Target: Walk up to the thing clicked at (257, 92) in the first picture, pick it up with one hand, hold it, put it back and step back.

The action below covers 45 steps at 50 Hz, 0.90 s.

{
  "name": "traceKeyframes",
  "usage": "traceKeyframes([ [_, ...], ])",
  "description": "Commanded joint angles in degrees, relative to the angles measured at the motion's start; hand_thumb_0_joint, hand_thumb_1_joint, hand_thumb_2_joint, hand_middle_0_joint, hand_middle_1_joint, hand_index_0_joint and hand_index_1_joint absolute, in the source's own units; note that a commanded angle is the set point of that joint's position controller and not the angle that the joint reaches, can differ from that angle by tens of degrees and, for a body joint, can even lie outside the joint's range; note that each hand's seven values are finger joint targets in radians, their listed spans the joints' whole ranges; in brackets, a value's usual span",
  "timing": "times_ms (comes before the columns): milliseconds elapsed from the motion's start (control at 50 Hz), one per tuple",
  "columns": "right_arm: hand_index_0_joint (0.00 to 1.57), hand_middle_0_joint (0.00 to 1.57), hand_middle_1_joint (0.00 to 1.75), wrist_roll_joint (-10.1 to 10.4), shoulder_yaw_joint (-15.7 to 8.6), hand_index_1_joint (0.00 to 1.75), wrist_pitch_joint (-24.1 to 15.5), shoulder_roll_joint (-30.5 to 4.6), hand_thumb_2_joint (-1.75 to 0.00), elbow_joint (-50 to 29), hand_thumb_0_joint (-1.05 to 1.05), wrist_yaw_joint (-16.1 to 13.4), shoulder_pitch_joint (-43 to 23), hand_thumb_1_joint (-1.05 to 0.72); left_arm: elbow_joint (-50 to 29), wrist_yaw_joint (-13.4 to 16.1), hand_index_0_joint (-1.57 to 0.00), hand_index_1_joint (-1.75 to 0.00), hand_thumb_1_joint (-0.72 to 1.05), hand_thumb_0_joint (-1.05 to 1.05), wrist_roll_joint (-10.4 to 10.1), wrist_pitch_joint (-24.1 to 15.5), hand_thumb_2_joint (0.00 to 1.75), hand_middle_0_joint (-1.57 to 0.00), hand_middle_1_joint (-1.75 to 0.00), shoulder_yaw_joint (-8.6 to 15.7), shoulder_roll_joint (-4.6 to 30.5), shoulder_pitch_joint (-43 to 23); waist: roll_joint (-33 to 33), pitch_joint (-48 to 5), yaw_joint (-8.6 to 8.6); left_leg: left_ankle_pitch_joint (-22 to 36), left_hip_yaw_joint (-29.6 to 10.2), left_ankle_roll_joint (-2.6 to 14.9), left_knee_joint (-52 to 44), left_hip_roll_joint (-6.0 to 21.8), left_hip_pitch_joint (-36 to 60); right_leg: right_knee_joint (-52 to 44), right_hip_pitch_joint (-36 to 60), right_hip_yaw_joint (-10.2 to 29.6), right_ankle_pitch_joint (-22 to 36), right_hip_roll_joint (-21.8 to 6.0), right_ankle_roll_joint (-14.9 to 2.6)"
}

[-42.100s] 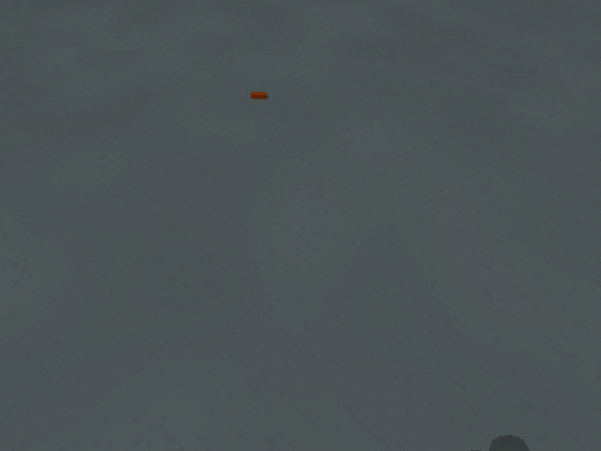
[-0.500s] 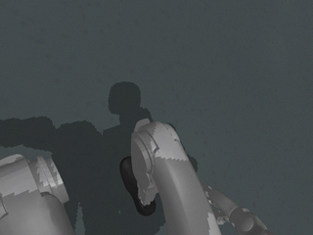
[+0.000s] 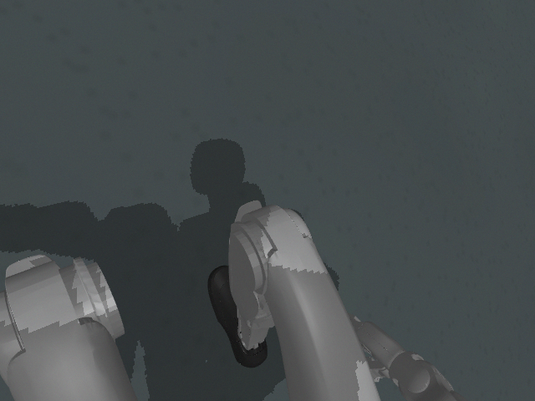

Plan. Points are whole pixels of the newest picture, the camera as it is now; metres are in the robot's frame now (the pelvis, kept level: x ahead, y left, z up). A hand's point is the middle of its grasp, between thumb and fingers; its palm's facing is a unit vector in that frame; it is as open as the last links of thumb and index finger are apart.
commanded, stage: settle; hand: left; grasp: from above
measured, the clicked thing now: out of the picture +0.42 +0.39 -0.28
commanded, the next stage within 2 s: lift in 0.76 s
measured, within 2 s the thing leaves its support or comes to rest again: leaves its support in 0.02 s
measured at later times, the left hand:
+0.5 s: hand out of the picture +0.41 +0.40 -0.15, palm faces -0.44 -0.11 -0.89, open 6.4 cm
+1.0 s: hand out of the picture +0.40 +0.39 -0.09, palm faces -0.42 -0.10 -0.90, open 6.4 cm
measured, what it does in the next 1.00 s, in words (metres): stands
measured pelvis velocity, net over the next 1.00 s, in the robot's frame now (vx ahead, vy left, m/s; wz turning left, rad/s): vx -0.01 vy -0.01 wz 0.10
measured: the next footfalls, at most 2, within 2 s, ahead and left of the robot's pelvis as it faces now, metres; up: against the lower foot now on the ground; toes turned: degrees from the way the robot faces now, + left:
none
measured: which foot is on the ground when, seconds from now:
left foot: down 0.00-1.00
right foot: down 0.00-1.00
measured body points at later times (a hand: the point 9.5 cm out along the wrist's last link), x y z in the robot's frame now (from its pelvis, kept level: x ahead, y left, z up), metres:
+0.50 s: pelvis +0.00 +0.00 +0.02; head +0.22 +0.13 +0.39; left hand +0.43 +0.40 -0.10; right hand +0.12 -0.25 -0.06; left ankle +0.06 +0.13 -0.26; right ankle +0.11 -0.13 -0.26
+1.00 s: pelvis -0.01 -0.01 +0.04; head +0.21 +0.11 +0.42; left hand +0.42 +0.40 -0.04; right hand +0.11 -0.27 -0.05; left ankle +0.06 +0.13 -0.26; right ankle +0.12 -0.13 -0.26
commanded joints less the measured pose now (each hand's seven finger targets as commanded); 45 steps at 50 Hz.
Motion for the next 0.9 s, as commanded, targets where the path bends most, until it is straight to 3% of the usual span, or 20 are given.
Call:
traceKeyframes([
  [0,0.20,0.20,0.30,0.3,-6.3,0.30,0.0,-18.7,-0.90,0.3,0.00,-0.7,8.9,-0.91,-10.9,3.3,-1.23,-0.14,0.86,0.00,-0.8,0.3,0.19,-1.21,-0.17,1.8,17.2,-13.5,35.6,-38.7,-0.43,13.3,8.2,1.27,-16.0,2.3,30.9,-11.0,16.5,-6.9,14.9,1.1,-5.39],
  [60,0.20,0.20,0.30,0.6,-7.3,0.30,-0.3,-18.5,-0.90,0.8,0.00,-0.5,9.5,-0.90,-11.9,3.3,-1.25,-0.14,0.87,0.00,-1.1,1.1,0.21,-1.23,-0.16,2.0,15.7,-14.2,34.9,-39.0,-0.60,13.3,8.6,1.42,-15.5,2.2,29.8,-11.6,15.9,-6.7,15.6,1.1,-5.11],
  [120,0.20,0.20,0.30,1.3,-8.4,0.30,-0.2,-17.6,-0.90,1.1,0.00,-0.3,10.2,-0.90,-11.7,2.2,-1.25,-0.12,0.88,0.00,-1.3,3.4,0.17,-1.23,-0.14,1.7,14.2,-11.4,36.3,-39.7,1.17,14.8,9.2,1.24,-16.5,1.9,30.6,-11.4,15.2,-6.1,16.4,0.7,-5.40],
  [160,0.20,0.20,0.30,2.0,-9.6,0.30,-0.4,-17.8,-0.90,0.7,0.00,-0.1,10.1,-0.91,-14.3,0.8,-1.25,-0.14,0.88,0.00,-2.5,4.3,0.19,-1.23,-0.16,1.0,12.6,-13.5,37.6,-39.4,1.15,13.0,8.7,0.72,-18.2,1.7,30.9,-10.9,12.4,-6.4,14.5,0.4,-5.84],
  [200,0.20,0.20,0.30,2.7,-10.6,0.30,0.1,-17.7,-0.90,-0.2,0.00,0.0,10.1,-0.91,-17.1,-1.1,-1.26,-0.13,0.89,0.00,-3.1,5.2,0.16,-1.23,-0.16,1.1,12.5,-13.3,39.7,-42.7,2.62,13.2,8.4,0.50,-19.5,1.6,32.7,-10.6,12.1,-6.2,14.3,0.1,-6.14],
  [220,0.20,0.20,0.30,3.1,-11.2,0.30,0.2,-17.3,-0.90,0.0,0.00,0.1,10.4,-0.91,-16.9,-2.2,-1.27,-0.11,0.90,0.00,-3.5,5.9,0.13,-1.23,-0.14,0.4,10.9,-11.7,38.9,-42.6,3.09,13.6,8.6,0.61,-19.6,1.5,33.3,-10.8,11.9,-5.9,14.4,0.1,-6.07],
  [380,0.20,0.20,0.30,6.2,-13.6,0.30,2.7,-16.0,-0.90,-0.7,0.00,0.1,14.1,-0.91,-22.7,-10.3,-1.26,-0.06,0.88,0.00,-6.4,7.3,0.07,-1.23,-0.09,-2.5,4.7,-13.1,31.9,-42.2,2.61,12.1,10.5,2.14,-20.2,0.4,27.9,-15.1,14.0,-3.4,13.8,-0.7,-5.98],
  [440,0.20,0.20,0.30,7.2,-14.1,0.30,4.0,-16.0,-0.90,-1.6,0.00,-0.6,14.4,-0.91,-25.5,-12.6,-1.24,-0.05,0.84,0.00,-7.2,6.6,0.09,-1.22,-0.07,-1.3,6.1,-13.7,30.0,-43.5,3.69,10.4,10.7,2.34,-20.7,0.0,27.5,-16.1,14.2,-3.0,11.6,-0.8,-6.40],
  [520,0.20,0.20,0.30,8.0,-14.8,0.30,5.6,-15.3,-0.90,-2.0,0.00,-1.6,14.7,-0.91,-28.2,-15.1,-1.25,-0.03,0.84,0.00,-7.5,5.2,0.06,-1.23,-0.05,-1.0,5.6,-13.5,30.1,-44.8,4.58,9.4,10.3,2.15,-22.2,-0.3,29.8,-16.2,13.6,-2.7,10.2,-1.2,-6.57],
  [620,0.20,0.20,0.30,8.3,-15.0,0.30,7.3,-14.6,-0.90,-2.0,0.00,-2.9,15.2,-0.91,-29.7,-16.0,-1.22,-0.03,0.80,0.00,-6.8,3.7,0.09,-1.21,-0.04,0.1,6.2,-13.3,28.4,-45.1,4.75,10.6,11.9,2.45,-21.6,-0.4,30.0,-18.0,14.6,-1.7,10.6,-1.4,-6.56],
  [660,0.20,0.20,0.30,8.4,-15.0,0.30,8.0,-14.5,-0.90,-1.9,0.00,-3.3,15.1,-0.91,-30.8,-16.0,-1.23,-0.03,0.82,0.00,-6.7,3.2,0.12,-1.23,-0.03,1.0,7.0,-14.1,30.2,-46.6,5.80,11.7,12.1,2.27,-22.1,-0.6,31.0,-17.6,14.4,-1.6,11.3,-1.6,-6.80],
  [800,0.20,0.20,0.30,8.6,-15.7,0.30,9.2,-13.9,-0.90,-1.8,0.00,-4.0,16.1,-0.91,-31.0,-16.4,-1.27,-0.09,0.88,0.00,-6.4,3.2,0.17,-1.26,-0.09,0.0,5.5,-15.0,30.8,-47.7,5.13,11.3,12.3,2.33,-24.1,-0.5,33.1,-18.5,13.8,-1.5,10.8,-1.8,-6.82],
  [820,0.20,0.20,0.30,8.6,-16.0,0.30,9.3,-14.3,-0.92,-1.7,0.00,-4.2,16.2,-0.94,-32.4,-16.4,-1.33,-0.09,0.91,0.00,-6.7,3.1,0.11,-1.30,-0.11,0.8,5.9,-15.8,31.0,-47.9,5.41,11.6,12.2,2.36,-24.2,-0.8,33.4,-18.7,13.7,-1.6,11.0,-2.0,-6.81],
  [880,0.20,0.20,0.30,8.9,-16.6,0.30,9.5,-13.9,-0.89,-1.9,0.00,-4.3,16.7,-0.89,-33.5,-16.7,-1.21,-0.03,0.80,0.00,-7.2,4.1,0.13,-1.19,-0.04,0.7,5.2,-15.0,31.8,-50.0,6.39,11.9,12.8,2.43,-25.6,-0.8,35.1,-19.4,14.6,-1.3,11.4,-2.1,-6.75],
])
